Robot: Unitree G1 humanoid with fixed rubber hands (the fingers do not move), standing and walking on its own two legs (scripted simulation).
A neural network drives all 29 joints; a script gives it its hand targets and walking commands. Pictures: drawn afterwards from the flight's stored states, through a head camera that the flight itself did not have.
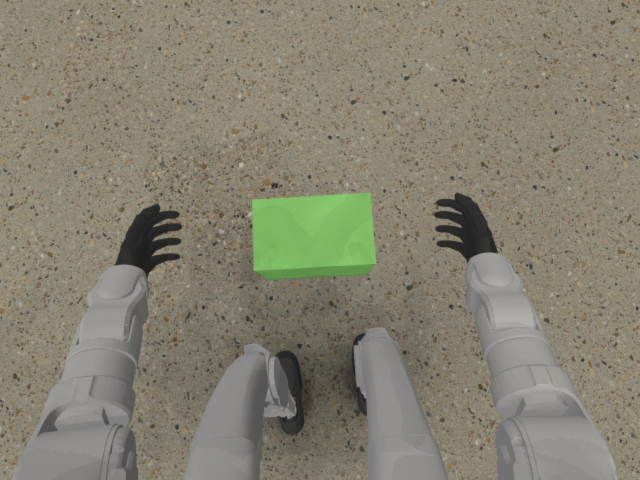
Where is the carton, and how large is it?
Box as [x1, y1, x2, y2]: [252, 193, 375, 279]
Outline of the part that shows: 369,193 252,200 254,270 268,279 366,274 375,264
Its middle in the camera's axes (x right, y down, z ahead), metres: -0.01 +0.00 +0.98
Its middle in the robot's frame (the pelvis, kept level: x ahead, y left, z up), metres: +0.46 +0.01 -0.57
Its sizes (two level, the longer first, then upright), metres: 0.274 0.166 0.222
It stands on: the floor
